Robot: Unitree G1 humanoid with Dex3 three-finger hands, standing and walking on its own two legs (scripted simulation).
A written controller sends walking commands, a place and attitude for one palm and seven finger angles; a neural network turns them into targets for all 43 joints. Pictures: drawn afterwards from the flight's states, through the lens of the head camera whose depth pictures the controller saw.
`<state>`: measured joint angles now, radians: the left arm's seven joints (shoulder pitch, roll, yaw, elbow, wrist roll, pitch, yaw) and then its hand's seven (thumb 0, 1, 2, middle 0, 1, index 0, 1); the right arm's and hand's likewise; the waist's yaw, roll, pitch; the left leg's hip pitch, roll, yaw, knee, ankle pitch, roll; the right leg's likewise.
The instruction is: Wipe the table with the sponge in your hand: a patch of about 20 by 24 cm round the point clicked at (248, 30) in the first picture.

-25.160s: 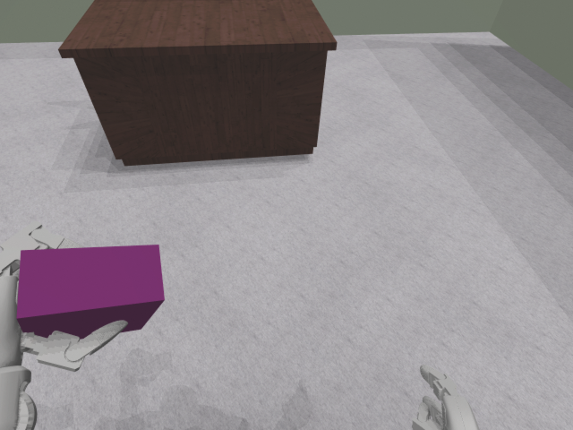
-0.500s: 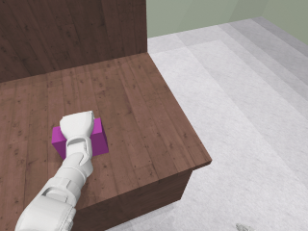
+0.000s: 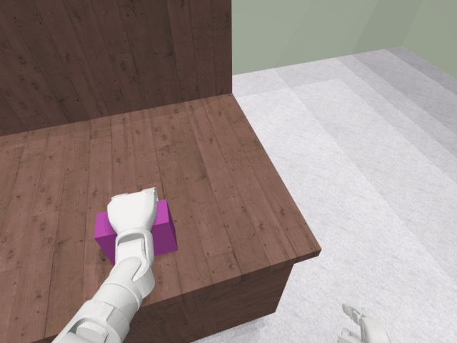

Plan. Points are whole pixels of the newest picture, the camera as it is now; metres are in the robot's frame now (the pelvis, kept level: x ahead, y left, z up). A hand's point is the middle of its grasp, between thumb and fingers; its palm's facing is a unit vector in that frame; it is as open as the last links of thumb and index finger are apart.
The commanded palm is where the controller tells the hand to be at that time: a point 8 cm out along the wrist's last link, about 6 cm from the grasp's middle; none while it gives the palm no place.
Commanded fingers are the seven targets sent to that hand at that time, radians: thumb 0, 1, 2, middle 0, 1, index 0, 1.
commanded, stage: wipe back along the middle lane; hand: left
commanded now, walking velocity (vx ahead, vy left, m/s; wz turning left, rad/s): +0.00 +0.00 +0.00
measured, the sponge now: (141, 237) +0.32 +0.23 -0.05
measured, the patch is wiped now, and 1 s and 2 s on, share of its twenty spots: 0.85 0.95 0.95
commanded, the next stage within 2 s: slide across to the third lane in 1.10 s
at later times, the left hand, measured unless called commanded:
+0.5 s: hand (144, 242) +0.30 +0.20 -0.01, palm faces -0.05 -0.03 -1.00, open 9.8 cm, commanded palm +0.25 +0.19 +0.02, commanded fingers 0.00 0.10 1.30 -1.20 -1.60 -1.20 -1.60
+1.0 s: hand (144, 243) +0.29 +0.20 -0.01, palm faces -0.05 -0.03 -1.00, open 9.8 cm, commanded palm +0.25 +0.18 +0.01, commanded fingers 0.00 0.10 1.30 -1.20 -1.60 -1.20 -1.60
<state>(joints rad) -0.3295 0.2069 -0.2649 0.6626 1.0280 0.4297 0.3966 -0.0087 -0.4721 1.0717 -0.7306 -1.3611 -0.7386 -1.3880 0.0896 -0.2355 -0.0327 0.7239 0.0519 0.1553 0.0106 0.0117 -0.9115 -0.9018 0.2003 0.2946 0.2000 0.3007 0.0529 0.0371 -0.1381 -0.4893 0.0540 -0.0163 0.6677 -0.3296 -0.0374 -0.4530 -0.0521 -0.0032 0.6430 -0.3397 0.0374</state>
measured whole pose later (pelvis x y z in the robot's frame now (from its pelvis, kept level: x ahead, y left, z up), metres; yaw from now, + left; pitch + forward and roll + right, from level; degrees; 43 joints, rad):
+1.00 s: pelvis -0.02 -0.01 +0.00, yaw -1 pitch +7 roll +0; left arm -0.21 0.20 -0.28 0.53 1.04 0.44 0.38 0.00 -0.46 1.07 -0.72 -1.37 -0.73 -1.39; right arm 0.09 -0.24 -0.03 0.72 0.06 0.12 -0.01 0.01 -0.91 -0.90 0.20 0.29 0.20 0.30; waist 0.06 0.04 -0.12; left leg -0.47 0.06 -0.01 0.66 -0.31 -0.05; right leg -0.46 -0.04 0.01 0.68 -0.34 0.03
